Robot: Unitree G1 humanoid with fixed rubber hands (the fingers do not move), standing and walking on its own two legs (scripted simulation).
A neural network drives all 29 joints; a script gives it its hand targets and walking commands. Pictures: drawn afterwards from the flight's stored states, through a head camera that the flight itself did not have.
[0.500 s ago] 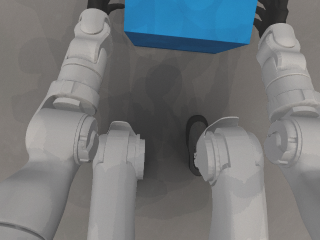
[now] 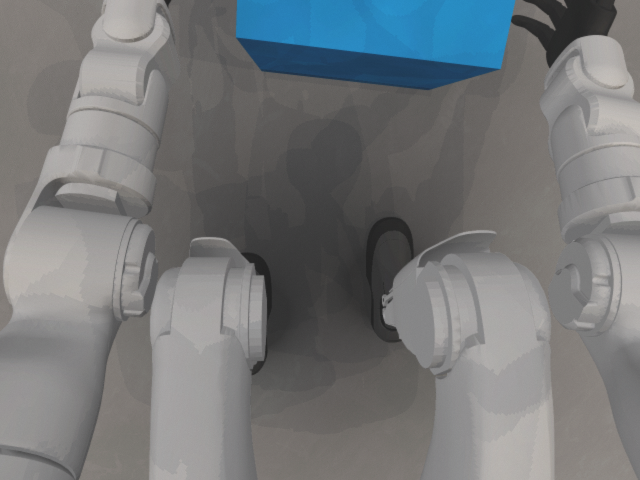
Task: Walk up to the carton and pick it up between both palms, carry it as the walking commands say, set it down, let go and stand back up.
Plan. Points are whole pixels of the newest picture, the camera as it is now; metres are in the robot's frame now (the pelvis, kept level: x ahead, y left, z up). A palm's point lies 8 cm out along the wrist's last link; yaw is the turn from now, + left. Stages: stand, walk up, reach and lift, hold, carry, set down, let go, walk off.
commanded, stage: set down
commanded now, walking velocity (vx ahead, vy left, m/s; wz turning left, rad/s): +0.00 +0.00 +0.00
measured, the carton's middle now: out of the picture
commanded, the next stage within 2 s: let go in 1.30 s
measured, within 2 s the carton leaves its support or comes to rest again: neither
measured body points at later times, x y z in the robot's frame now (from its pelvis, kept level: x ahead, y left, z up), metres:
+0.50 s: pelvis +0.00 +0.00 +0.09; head +0.34 -0.03 +0.39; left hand +0.57 +0.13 -0.04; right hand +0.50 -0.28 -0.04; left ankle +0.09 +0.12 -0.33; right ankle +0.13 -0.12 -0.33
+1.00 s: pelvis +0.04 +0.00 +0.23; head +0.35 -0.02 +0.56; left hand +0.57 +0.14 +0.11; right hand +0.51 -0.28 +0.12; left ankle +0.09 +0.12 -0.33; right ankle +0.13 -0.12 -0.33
